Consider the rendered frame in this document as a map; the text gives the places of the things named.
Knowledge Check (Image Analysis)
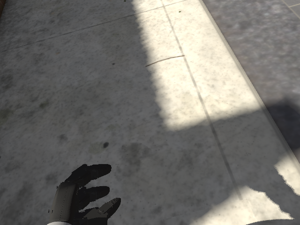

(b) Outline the left robot hand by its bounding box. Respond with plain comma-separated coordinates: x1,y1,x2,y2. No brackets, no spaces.
48,164,121,225

